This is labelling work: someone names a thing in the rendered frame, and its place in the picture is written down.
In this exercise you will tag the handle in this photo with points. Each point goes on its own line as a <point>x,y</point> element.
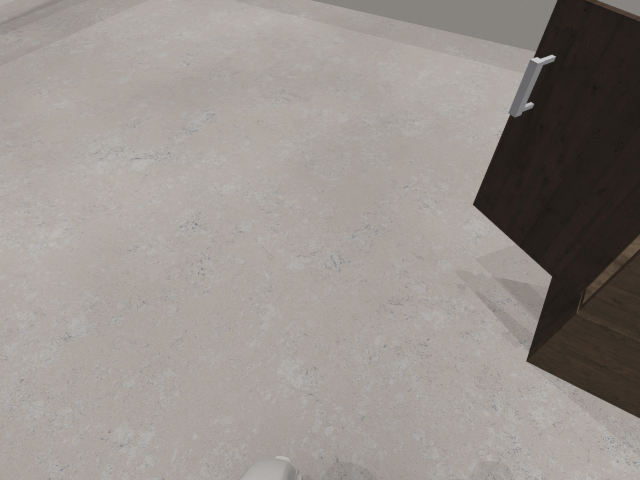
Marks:
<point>528,81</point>

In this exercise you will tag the robot left thigh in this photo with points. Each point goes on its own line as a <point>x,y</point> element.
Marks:
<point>272,469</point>

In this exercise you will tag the cupboard door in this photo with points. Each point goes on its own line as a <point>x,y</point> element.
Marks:
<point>564,180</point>

